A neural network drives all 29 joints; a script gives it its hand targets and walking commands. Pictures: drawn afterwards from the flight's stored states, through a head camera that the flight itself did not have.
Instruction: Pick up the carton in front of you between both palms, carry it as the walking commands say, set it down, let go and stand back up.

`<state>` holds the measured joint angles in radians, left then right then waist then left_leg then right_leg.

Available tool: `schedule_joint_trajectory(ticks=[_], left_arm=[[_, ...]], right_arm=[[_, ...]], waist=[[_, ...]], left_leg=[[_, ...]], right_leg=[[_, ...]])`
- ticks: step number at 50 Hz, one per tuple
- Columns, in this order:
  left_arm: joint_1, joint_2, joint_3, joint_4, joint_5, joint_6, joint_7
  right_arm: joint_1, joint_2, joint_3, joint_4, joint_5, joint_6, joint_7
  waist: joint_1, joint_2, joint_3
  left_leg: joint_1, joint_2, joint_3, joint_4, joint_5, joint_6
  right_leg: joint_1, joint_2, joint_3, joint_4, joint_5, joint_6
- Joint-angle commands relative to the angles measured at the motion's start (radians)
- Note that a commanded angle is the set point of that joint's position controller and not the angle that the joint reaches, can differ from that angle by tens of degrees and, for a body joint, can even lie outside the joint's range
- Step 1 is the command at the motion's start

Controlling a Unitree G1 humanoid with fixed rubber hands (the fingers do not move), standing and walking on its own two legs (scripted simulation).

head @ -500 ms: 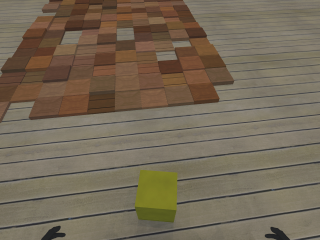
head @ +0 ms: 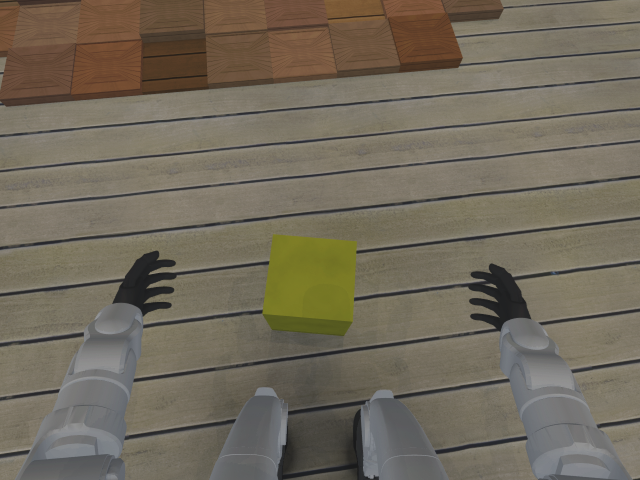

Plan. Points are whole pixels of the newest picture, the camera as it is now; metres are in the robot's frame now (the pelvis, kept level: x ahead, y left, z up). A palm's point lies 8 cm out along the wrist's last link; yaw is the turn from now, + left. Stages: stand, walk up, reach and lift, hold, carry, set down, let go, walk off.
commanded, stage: reach and lift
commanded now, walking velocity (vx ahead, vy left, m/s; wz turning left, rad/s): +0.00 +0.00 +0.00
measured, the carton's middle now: (311, 289) +0.46 +0.03 -0.58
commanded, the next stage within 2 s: none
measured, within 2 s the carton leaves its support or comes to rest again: neither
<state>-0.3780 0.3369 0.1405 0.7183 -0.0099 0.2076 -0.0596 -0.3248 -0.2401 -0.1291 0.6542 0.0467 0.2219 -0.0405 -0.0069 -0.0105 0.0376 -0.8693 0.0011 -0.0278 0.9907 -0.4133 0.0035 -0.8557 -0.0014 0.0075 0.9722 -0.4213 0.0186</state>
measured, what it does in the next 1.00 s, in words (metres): lowers itself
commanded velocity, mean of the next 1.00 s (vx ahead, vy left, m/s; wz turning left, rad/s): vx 0.00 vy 0.00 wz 0.00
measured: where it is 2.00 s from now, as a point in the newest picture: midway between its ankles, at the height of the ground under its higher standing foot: (320, 467)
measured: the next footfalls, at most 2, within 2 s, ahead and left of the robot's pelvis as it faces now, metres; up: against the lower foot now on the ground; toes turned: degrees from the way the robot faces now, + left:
none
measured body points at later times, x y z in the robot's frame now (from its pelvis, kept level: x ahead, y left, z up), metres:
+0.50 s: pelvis -0.07 +0.01 -0.06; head +0.25 +0.03 +0.26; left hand +0.50 +0.22 -0.16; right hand +0.47 -0.17 -0.16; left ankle +0.02 +0.12 -0.67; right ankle +0.02 -0.13 -0.67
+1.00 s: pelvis -0.06 +0.00 -0.22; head +0.30 +0.01 +0.05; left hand +0.48 +0.22 -0.39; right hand +0.46 -0.17 -0.39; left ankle +0.02 +0.13 -0.67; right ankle +0.02 -0.14 -0.67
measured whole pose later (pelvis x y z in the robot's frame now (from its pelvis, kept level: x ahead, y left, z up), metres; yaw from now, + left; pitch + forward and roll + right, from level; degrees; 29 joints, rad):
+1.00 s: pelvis -0.06 +0.00 -0.22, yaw -2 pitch +52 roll -3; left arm -1.26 0.40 0.21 0.99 -0.08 0.07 0.01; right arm -1.16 -0.20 -0.24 0.83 0.09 0.09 -0.17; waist 0.00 -0.01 0.02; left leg -2.13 -0.05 -0.08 1.77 -0.54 -0.04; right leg -2.11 0.06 0.05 1.74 -0.53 0.06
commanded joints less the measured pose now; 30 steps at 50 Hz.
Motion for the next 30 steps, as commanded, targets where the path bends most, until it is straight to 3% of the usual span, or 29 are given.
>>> schedule_joint_trajectory(ticks=[1,12,16,20,26,30], left_arm=[[-0.328,0.151,0.043,-0.029,-0.024,-0.029,0.009],[-0.972,0.207,0.081,0.171,-0.036,0.005,0.01],[-1.14,0.201,0.104,0.26,-0.004,0.005,0.0],[-1.215,0.183,0.145,0.281,0.05,-0.01,-0.003],[-1.194,0.126,0.202,0.173,0.118,-0.058,0.012],[-1.093,0.049,0.228,0.189,0.137,-0.1,0.013]], right_arm=[[-0.278,-0.106,-0.06,-0.059,0.018,-0.029,-0.041],[-0.912,-0.09,-0.124,0.056,0.018,0.024,-0.085],[-1.062,-0.078,-0.187,0.127,-0.021,0.022,-0.089],[-1.117,-0.052,-0.255,0.142,-0.08,0.001,-0.084],[-1.054,-0.033,-0.317,0.061,-0.141,-0.063,-0.067],[-0.984,0.018,-0.316,0.085,-0.153,-0.119,-0.046]], waist=[[-0.007,0.056,-0.642],[-0.011,0.033,-0.827],[-0.018,0.053,-0.856],[-0.025,0.083,-0.949],[-0.023,0.122,-1.169],[-0.022,0.11,-1.069]], left_leg=[[0.183,-0.039,-0.003,0.004,0.549,-0.032],[-0.055,-0.047,0.033,-0.016,0.115,-0.031],[-0.107,-0.051,0.036,-0.007,0.056,-0.033],[-0.075,-0.058,0.041,0.016,0.143,-0.044],[0.122,-0.066,0.013,0.093,0.536,-0.047],[-0.027,-0.062,-0.008,0.17,0.637,-0.045]], right_leg=[[0.044,0.053,-0.006,0.0,0.484,0.032],[-0.1,0.054,-0.055,0.01,0.11,0.038],[-0.186,0.06,-0.074,0.031,0.057,0.042],[-0.23,0.071,-0.083,0.051,0.119,0.047],[-0.336,0.097,-0.096,0.09,0.344,0.051],[-0.496,0.096,-0.085,0.164,0.422,0.046]])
